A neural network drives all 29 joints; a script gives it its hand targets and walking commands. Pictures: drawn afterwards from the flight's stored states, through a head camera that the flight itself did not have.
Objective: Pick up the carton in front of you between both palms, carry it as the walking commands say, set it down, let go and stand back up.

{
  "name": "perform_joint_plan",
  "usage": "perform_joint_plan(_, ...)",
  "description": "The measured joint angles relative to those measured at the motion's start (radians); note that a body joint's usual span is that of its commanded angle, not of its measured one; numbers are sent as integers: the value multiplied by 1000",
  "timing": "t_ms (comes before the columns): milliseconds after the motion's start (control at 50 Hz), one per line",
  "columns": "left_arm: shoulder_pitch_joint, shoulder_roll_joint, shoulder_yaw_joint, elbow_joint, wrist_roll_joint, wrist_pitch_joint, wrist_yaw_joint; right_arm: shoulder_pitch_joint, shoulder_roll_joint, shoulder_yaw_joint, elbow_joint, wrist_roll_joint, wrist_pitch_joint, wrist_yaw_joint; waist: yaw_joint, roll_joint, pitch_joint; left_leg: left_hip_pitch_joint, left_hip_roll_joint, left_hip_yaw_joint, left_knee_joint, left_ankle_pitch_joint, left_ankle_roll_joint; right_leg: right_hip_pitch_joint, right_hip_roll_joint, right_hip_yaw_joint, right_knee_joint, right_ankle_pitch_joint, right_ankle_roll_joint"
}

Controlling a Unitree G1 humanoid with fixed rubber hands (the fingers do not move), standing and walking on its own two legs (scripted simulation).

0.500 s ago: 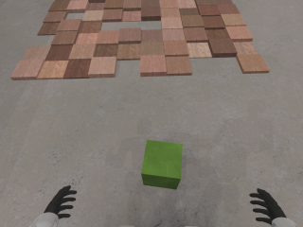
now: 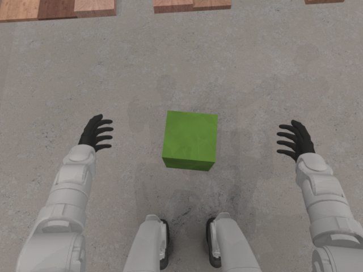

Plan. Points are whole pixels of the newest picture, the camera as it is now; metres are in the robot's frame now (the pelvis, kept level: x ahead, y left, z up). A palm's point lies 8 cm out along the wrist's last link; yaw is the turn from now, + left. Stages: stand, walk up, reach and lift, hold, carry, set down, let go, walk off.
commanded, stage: reach and lift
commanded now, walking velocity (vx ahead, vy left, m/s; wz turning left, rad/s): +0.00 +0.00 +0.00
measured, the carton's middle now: (189, 143) +0.52 -0.02 -0.57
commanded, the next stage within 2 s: none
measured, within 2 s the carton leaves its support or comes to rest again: neither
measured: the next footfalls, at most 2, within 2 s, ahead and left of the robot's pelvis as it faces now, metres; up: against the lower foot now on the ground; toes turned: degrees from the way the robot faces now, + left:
none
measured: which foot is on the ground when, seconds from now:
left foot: down 0.00-1.00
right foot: down 0.00-1.00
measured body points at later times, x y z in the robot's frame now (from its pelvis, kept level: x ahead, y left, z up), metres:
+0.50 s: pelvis -0.03 +0.00 -0.04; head +0.32 +0.00 +0.25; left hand +0.57 +0.17 -0.15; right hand +0.52 -0.22 -0.15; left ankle +0.05 +0.12 -0.66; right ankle +0.05 -0.12 -0.66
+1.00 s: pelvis -0.03 +0.01 -0.21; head +0.34 +0.00 +0.04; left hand +0.55 +0.17 -0.38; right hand +0.50 -0.22 -0.38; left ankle +0.05 +0.13 -0.66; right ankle +0.05 -0.13 -0.66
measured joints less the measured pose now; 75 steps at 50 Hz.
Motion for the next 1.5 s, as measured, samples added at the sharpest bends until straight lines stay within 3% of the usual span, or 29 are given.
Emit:
perform_joint_plan(180,-423,48,40,175,4,43,-7,-385,6,-67,110,-1,51,-43,-16,2,46,-218,-3,-9,35,69,0,-213,-2,-8,32,67,-1)
perform_joint_plan(400,-804,79,117,303,83,24,-22,-725,40,-218,180,-84,35,-48,-40,2,88,-411,-10,-16,54,92,4,-400,-8,-13,49,87,2)
perform_joint_plan(580,-787,12,194,233,164,-48,-12,-696,90,-297,117,-158,-61,-26,-28,4,37,-501,-11,-14,38,73,5,-492,-7,-8,32,69,6)
perform_joint_plan(700,-688,-39,232,234,187,-114,3,-623,119,-321,144,-178,-130,-17,-16,5,-65,-642,-23,-39,154,33,-12,-637,5,5,146,38,17)
perform_joint_plan(840,-686,-21,171,251,129,-140,43,-637,98,-274,187,-127,-150,-40,-19,8,-90,-865,-31,-49,436,-96,-15,-862,16,11,427,-81,22)
perform_joint_plan(1100,-904,122,-63,297,-123,-80,109,-845,-42,-70,244,98,-91,-110,-21,-11,177,-1121,-41,-42,917,-173,-18,-1117,32,25,903,-164,36)
perform_joint_plan(1320,-1103,159,-104,498,-147,-106,80,-1064,-69,-31,453,102,-109,-99,-16,-12,393,-1171,-47,-50,1103,-178,-24,-1164,39,19,1083,-166,40)
perform_joint_plan(1500,-1068,154,-146,452,-178,-144,87,-1051,-80,-5,453,123,-154,-92,-8,-20,482,-1139,-52,-55,1191,-239,-31,-1131,35,14,1174,-231,35)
